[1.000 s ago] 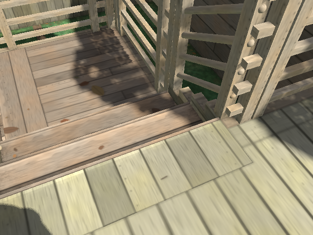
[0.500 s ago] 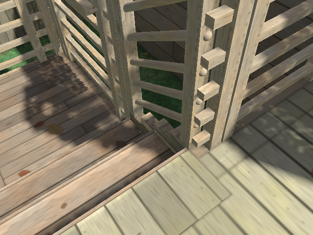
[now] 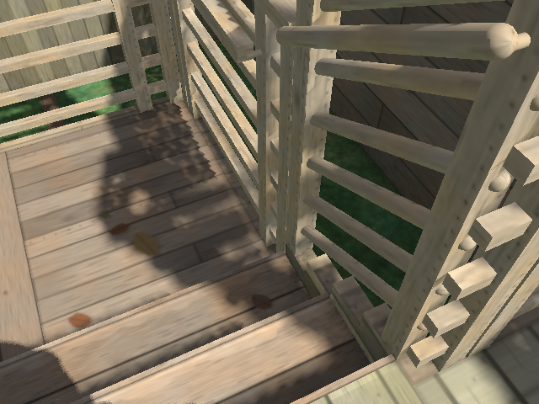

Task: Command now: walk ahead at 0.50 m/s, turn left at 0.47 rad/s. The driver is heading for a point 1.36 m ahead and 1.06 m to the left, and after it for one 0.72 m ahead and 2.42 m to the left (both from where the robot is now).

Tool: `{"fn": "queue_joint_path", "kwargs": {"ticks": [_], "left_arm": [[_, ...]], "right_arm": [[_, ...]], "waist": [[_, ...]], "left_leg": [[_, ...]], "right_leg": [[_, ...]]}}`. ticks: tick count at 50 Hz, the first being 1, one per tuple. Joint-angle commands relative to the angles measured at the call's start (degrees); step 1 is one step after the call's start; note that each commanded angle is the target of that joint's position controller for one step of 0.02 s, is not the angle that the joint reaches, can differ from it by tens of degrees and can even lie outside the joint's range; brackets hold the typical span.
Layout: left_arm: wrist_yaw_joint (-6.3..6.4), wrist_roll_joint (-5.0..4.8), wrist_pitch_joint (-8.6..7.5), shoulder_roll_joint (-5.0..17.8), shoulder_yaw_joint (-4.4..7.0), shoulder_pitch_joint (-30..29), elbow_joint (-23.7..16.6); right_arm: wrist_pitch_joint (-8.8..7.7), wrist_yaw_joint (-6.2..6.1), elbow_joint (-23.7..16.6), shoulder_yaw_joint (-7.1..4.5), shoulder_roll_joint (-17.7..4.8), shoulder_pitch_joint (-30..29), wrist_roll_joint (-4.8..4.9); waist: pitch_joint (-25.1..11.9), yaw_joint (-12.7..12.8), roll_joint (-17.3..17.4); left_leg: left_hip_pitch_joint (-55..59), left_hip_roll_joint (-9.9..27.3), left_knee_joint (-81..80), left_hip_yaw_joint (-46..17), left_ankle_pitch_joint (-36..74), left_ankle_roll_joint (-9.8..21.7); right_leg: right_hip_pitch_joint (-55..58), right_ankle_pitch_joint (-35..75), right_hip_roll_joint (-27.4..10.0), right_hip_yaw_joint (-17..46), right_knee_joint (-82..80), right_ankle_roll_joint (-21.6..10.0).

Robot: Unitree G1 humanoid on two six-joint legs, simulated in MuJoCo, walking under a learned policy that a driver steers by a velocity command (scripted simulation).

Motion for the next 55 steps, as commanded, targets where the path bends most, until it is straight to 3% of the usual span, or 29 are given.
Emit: {"fn": "queue_joint_path", "kwargs": {"ticks": [1,8,13,15,17,18,19,20,21,22,23,25,28,31,33,37,39,41,42,43,44,46,48,50,51,52,53,54,55], "left_arm": [[-0.31,0.76,0.74,5.12,1.1,2.26,-5.07],[-0.05,0.43,1.83,4.16,0.17,-8.96,-8.78],[0.03,-0.81,1.2,5.2,-0.41,-17.99,-13.93],[0.13,-0.84,0.29,6.66,-0.11,-14.44,-13.94],[0.64,-0.82,-0.08,8.87,1.05,-2.43,-11.46],[-0.13,-0.11,-0.61,11.03,2.07,4.41,-9.28],[0.45,0.87,-0.9,15.46,3.18,12.82,-9.31],[0.62,-0.1,-0.06,18.07,3.93,9.48,-10.39],[0.16,-0.8,-0.17,11.95,2.82,4.85,-11.37],[0.06,-0.61,-0.79,8.08,1.94,1.48,-11.87],[-0.22,-0.79,-1.01,7.63,1.88,0.15,-11.39],[0.56,-0.6,-0.37,8.46,1.93,0.74,-9.88],[1.21,-1.25,-0.18,8.19,2.32,4.22,-7.87],[1.31,-0.4,1.23,8.83,2.2,7.3,-6.69],[0.99,0.04,0.24,10.73,2.52,8.64,-7.19],[1.71,-0.44,1.23,9.92,2.35,14.48,-6.02],[2.32,-1.28,-0.39,10.31,3.26,21.3,-3.29],[2.18,0.84,-0.62,9.51,2.97,22.07,-2.54],[2.16,1.16,-0.81,8.98,3.04,22.33,-2.18],[2.61,0.33,-1.02,8.5,2.75,20.48,-2.18],[2.12,0.39,-1.39,6.87,1.78,18.25,-1.95],[0.79,0.12,-1.16,6.78,1.9,14.14,-2.52],[2.25,-1.37,0.01,6.45,2.26,14.93,-1.29],[3.61,-0.3,2.1,9.6,3.0,11.08,-1.31],[3.33,-0.57,2.62,10.43,3.13,12.39,-0.21],[3.64,-1.35,3.06,10.65,3.67,9.96,0.71],[2.72,-2.52,2.23,5.65,3.27,14.84,-1.33],[1.8,-3.33,1.43,7.8,2.77,18.0,-4.8],[2.4,-1.88,1.05,8.84,3.01,15.56,-5.38]], "right_arm": [[-0.21,-0.96,-1.74,-0.54,-5.05,3.49,0.05],[-1.73,-1.87,-1.27,-1.16,-7.32,8.96,0.7],[1.01,-2.04,-1.91,-1.87,-9.47,13.97,0.67],[1.62,-2.54,-3.06,-2.18,-10.58,11.88,-0.06],[1.25,-2.73,-4.96,-2.14,-11.92,6.64,0.21],[0.7,-2.12,-6.02,-1.77,-10.76,5.49,-0.1],[0.15,-1.72,-7.91,-0.78,-7.07,7.14,0.36],[-0.02,-1.35,-9.61,-0.21,-3.65,14.83,1.04],[1.0,-1.51,-8.02,-1.03,-9.14,12.08,-1.79],[1.58,-1.13,-8.58,-1.65,-9.67,7.89,-1.55],[2.47,-0.7,-8.34,-1.99,-9.4,8.1,-1.67],[4.7,-0.32,-8.04,-2.21,-8.32,10.76,-1.68],[6.14,-0.19,-8.05,-2.31,-6.96,11.77,-1.05],[5.55,-0.43,-8.66,-1.53,-5.11,9.44,-2.37],[5.5,-0.34,-9.64,-1.65,-5.69,6.92,-2.03],[6.56,0.16,-13.5,-1.18,-5.33,-3.45,-3.41],[6.52,0.12,-16.46,-0.99,-3.96,-9.35,-4.14],[5.09,0.04,-15.71,-2.1,-6.72,-10.05,-2.08],[4.51,-0.26,-16.48,-2.34,-6.83,-12.13,-2.24],[4.38,-0.05,-16.35,-2.18,-5.42,-12.47,-1.48],[3.97,1.29,-16.32,-1.83,-3.84,-13.47,-2.84],[3.43,2.66,-15.63,-0.34,-0.12,-16.56,-0.83],[4.05,1.94,-13.26,-0.01,0.34,-14.49,0.34],[5.27,0.46,-7.05,-1.8,-2.66,2.37,1.91],[4.09,-0.25,-2.42,-2.8,-4.19,14.09,-0.53],[2.56,-0.38,-0.02,-3.74,-7.06,21.29,-2.57],[1.0,-0.16,0.48,-3.95,-13.81,18.7,-2.44],[0.43,-0.18,-3.19,-3.91,-13.99,16.38,0.34],[1.33,-0.7,-4.04,-3.92,-12.69,12.56,1.57]], "waist": [[-1.43,1.98,-1.04],[-0.59,-1.5,4.78],[-2.19,-5.95,3.09],[-2.01,-3.32,3.95],[-4.1,3.15,4.25],[-7.87,6.62,0.72],[-16.04,8.99,-7.24],[-19.7,2.84,-18.48],[-13.11,2.93,-8.88],[-6.07,2.62,-3.85],[-2.93,0.92,-1.5],[-1.2,-1.16,-5.07],[-1.7,-1.7,-2.4],[-4.36,-0.26,-4.0],[-6.09,0.1,-3.67],[0.33,4.08,-3.33],[2.62,6.56,-3.37],[1.97,8.52,-9.38],[3.01,8.79,-8.59],[6.03,6.55,-5.9],[6.14,5.92,-3.1],[6.65,5.67,-2.82],[8.36,6.52,-5.48],[2.84,-2.59,-7.0],[-6.29,-7.95,-2.6],[-5.62,-13.42,4.2],[-6.93,-6.62,20.01],[-19.5,-5.09,17.35],[-20.13,-4.4,9.03]], "left_leg": [[6.02,16.1,-14.84,-21.1,11.46,9.8],[5.25,10.5,-15.23,-16.41,21.23,7.36],[17.26,11.57,-9.16,-21.34,23.17,6.53],[17.83,13.35,-5.91,-24.49,26.46,5.64],[10.27,10.15,1.27,-23.07,32.69,2.69],[5.82,8.02,9.9,-21.07,28.71,1.47],[0.36,4.45,27.11,-15.22,10.96,-0.68],[-15.44,-2.85,40.65,-8.42,-26.11,-2.09],[-20.68,2.03,42.96,-8.97,-21.26,-0.43],[-19.36,4.12,43.34,-9.48,-14.9,-0.6],[-15.71,6.44,41.95,-10.21,-10.81,-1.77],[-10.25,7.91,38.91,-10.31,-8.3,-3.16],[-12.83,8.15,34.96,-9.6,-8.31,-4.34],[-14.23,7.42,37.59,-6.49,-8.89,-5.07],[-15.96,7.9,41.98,-5.25,1.22,-3.0],[-26.97,8.45,36.6,-5.27,6.62,-2.73],[-34.78,10.07,29.06,-10.39,15.96,-2.33],[-38.32,8.41,27.15,-11.53,19.52,-1.73],[-41.5,8.74,26.84,-12.51,19.18,-1.45],[-39.68,8.72,22.62,-12.66,25.77,-2.47],[-33.12,7.65,17.93,-10.32,32.18,-2.6],[-14.64,7.49,7.61,-2.29,41.32,-3.47],[-1.9,5.56,6.64,2.27,36.7,-5.21],[8.34,7.01,2.04,0.99,29.18,-2.78],[23.03,5.68,-1.31,0.9,33.69,-1.68],[31.85,7.04,-5.94,-4.43,28.72,0.92],[42.75,12.88,16.03,-9.45,64.76,2.1],[46.61,21.18,15.37,-23.23,66.29,8.62],[38.46,23.61,4.4,-28.94,36.55,11.96]], "right_leg": [[-11.82,-0.67,-4.49,3.57,-4.65,1.46],[-10.42,16.44,-3.17,-0.13,-31.26,4.58],[-14.06,15.36,-1.23,0.68,-37.62,4.21],[-10.21,12.17,-0.65,2.92,-38.49,3.34],[7.41,5.63,3.17,1.59,-42.65,2.18],[17.71,6.22,2.0,3.27,-47.76,0.0],[30.08,-5.94,-12.64,17.93,-51.72,-3.81],[38.02,-8.63,-24.66,41.41,-57.14,-11.53],[30.07,-13.01,-22.9,42.95,-57.62,-13.48],[22.1,-8.0,-20.71,34.24,-58.18,-13.14],[15.45,-4.13,-17.87,28.1,-60.02,-10.48],[9.59,4.36,-14.34,17.75,-63.08,-8.71],[13.55,28.87,-13.94,8.54,-59.87,-8.1],[15.98,51.97,-14.93,1.52,-52.85,-7.77],[15.16,47.59,-15.58,-0.49,-48.37,-7.43],[19.5,38.44,-16.19,-0.52,-44.48,-4.47],[25.41,23.94,-17.24,0.33,-42.69,-1.87],[29.92,16.7,-17.88,3.22,-39.88,-3.15],[30.35,14.61,-19.87,4.8,-38.33,-4.03],[23.43,6.58,-20.69,4.01,-35.64,-3.37],[15.34,8.14,-18.87,0.17,-35.68,-1.84],[1.25,-5.57,-16.17,-7.28,-34.65,-0.1],[-6.11,-7.95,-14.99,-9.86,-29.14,0.05],[-0.13,15.76,-17.0,-10.29,-12.63,-1.25],[2.7,22.77,-14.16,-11.62,1.86,-0.86],[-7.54,-4.78,-7.75,-11.95,28.87,-0.52],[-28.36,-35.08,-3.3,-9.02,51.47,0.56],[-32.78,-27.47,-6.09,-1.21,51.2,1.57],[-33.83,-18.52,-6.38,1.02,46.51,2.56]]}}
